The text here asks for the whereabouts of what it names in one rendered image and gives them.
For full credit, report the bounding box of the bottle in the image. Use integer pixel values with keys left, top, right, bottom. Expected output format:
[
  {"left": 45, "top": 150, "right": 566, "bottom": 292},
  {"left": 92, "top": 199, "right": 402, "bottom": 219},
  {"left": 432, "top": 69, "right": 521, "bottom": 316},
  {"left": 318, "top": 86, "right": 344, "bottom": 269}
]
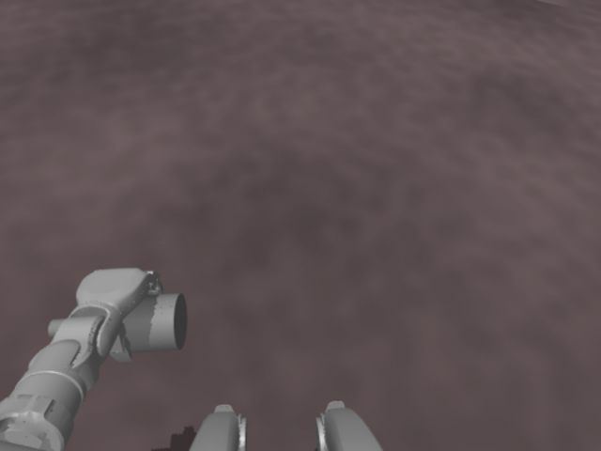
[{"left": 48, "top": 293, "right": 187, "bottom": 353}]

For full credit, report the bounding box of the left robot arm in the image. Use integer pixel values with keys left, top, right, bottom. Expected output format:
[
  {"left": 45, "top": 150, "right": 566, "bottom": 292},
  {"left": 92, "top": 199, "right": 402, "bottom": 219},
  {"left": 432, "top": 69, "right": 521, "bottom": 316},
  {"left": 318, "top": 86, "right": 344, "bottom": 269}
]
[{"left": 0, "top": 302, "right": 123, "bottom": 451}]

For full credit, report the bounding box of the left robot hand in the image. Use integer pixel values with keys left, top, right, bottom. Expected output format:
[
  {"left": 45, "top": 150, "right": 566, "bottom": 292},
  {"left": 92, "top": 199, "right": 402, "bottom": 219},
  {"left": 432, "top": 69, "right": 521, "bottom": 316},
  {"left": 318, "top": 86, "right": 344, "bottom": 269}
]
[{"left": 76, "top": 268, "right": 163, "bottom": 362}]

